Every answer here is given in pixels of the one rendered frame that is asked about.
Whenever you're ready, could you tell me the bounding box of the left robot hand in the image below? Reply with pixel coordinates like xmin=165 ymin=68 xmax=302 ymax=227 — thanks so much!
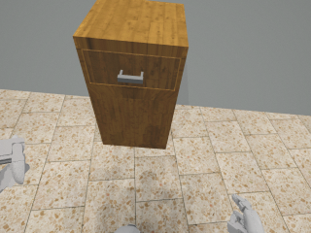
xmin=0 ymin=135 xmax=30 ymax=193

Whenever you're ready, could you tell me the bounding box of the left robot shin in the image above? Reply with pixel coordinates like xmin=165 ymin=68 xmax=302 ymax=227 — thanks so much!
xmin=127 ymin=223 xmax=138 ymax=229

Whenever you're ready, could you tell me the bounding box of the drawer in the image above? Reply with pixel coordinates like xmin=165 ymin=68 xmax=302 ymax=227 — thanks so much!
xmin=82 ymin=49 xmax=181 ymax=90

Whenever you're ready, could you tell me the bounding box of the right robot hand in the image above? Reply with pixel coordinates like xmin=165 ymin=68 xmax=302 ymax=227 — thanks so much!
xmin=227 ymin=193 xmax=265 ymax=233

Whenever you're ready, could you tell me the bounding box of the handle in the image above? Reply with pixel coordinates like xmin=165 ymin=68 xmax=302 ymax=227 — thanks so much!
xmin=117 ymin=70 xmax=144 ymax=84

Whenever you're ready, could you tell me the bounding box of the cabinet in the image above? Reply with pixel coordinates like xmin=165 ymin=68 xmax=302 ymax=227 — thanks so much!
xmin=73 ymin=0 xmax=189 ymax=150

